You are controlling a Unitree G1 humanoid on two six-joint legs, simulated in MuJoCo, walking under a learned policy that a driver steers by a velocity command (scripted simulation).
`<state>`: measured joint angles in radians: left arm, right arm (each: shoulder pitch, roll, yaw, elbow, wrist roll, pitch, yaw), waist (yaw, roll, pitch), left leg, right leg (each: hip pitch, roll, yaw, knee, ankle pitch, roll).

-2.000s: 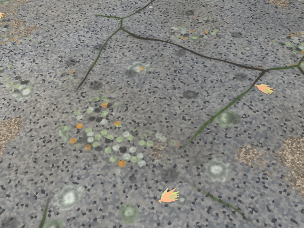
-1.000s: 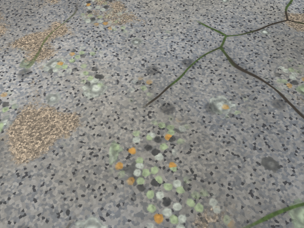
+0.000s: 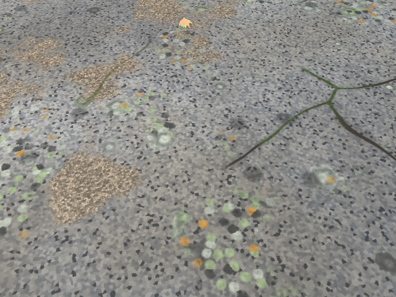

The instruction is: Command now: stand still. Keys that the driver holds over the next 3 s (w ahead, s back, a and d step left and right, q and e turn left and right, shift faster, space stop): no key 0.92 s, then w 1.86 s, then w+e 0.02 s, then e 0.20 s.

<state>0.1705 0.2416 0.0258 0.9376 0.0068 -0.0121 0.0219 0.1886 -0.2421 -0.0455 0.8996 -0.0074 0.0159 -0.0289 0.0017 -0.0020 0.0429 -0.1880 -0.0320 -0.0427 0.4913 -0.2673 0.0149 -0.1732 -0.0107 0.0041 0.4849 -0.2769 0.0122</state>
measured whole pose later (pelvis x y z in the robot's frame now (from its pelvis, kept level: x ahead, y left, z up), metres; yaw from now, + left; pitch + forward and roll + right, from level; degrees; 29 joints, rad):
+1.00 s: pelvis +0.00 -0.01 +0.00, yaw -1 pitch -1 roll +0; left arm 0.27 0.20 0.01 1.10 0.00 -0.01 0.05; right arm 0.24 -0.20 -0.02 1.11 0.01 0.00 -0.04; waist 0.00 0.00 0.03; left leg -0.21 -0.02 -0.03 0.52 -0.31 0.02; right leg -0.20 0.00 0.01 0.52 -0.31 -0.01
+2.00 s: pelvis +0.44 -0.01 +0.01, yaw -2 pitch +1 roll +2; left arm 0.12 0.26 0.06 0.87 -0.01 -0.09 0.01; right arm 0.35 -0.24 -0.04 1.01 0.01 -0.10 0.00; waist -0.06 -0.03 0.00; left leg -0.06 -0.08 0.05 0.21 -0.17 0.06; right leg -0.70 -0.15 0.04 0.74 0.03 0.00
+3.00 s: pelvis +0.99 -0.03 +0.01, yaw -5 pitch +1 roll +1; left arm 0.18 0.27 0.08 0.90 -0.02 -0.05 0.02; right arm 0.24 -0.23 -0.05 0.98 -0.03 -0.09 0.00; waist -0.02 -0.05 0.04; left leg -0.16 -0.04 0.13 0.30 -0.16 0.07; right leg -0.65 -0.08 0.06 0.97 -0.18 -0.01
